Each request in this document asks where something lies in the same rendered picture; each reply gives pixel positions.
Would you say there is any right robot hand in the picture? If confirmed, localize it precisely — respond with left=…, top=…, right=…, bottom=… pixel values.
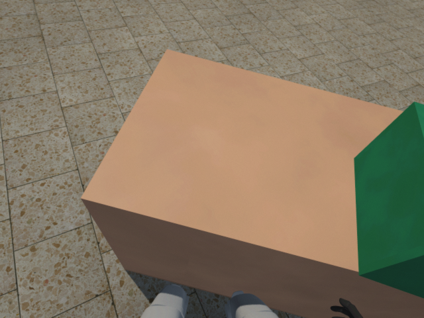
left=331, top=298, right=363, bottom=318

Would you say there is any pedestal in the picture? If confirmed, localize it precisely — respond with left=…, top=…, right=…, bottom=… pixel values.
left=81, top=49, right=424, bottom=318

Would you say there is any carton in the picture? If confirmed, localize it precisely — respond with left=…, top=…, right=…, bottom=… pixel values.
left=354, top=102, right=424, bottom=298

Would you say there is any left robot thigh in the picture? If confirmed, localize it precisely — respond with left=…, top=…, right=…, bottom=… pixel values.
left=140, top=285, right=189, bottom=318

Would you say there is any robot right shin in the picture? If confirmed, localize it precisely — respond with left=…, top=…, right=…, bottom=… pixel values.
left=231, top=291, right=244, bottom=298

